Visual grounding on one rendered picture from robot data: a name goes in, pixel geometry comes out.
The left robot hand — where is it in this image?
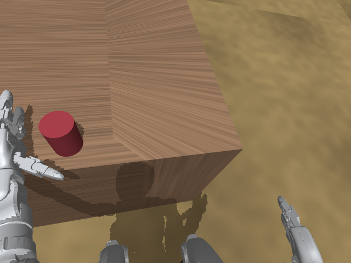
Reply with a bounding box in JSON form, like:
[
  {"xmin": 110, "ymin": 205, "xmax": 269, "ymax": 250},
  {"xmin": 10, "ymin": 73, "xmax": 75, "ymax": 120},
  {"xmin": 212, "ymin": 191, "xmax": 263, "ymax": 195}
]
[{"xmin": 0, "ymin": 90, "xmax": 64, "ymax": 181}]

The can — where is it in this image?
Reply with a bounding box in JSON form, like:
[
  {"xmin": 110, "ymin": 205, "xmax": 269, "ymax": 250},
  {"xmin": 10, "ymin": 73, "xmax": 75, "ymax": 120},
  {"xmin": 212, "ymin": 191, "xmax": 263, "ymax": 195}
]
[{"xmin": 38, "ymin": 111, "xmax": 83, "ymax": 157}]

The right robot hand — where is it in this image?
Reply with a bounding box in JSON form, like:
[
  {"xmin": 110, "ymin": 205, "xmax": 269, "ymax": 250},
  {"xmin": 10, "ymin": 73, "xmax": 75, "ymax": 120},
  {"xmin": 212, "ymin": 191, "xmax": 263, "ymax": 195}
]
[{"xmin": 278, "ymin": 196, "xmax": 323, "ymax": 263}]

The left robot arm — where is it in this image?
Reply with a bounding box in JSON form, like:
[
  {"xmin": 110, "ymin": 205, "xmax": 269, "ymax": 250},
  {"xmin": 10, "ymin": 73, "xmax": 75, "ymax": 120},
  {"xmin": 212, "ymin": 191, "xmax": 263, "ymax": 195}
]
[{"xmin": 0, "ymin": 168, "xmax": 39, "ymax": 263}]

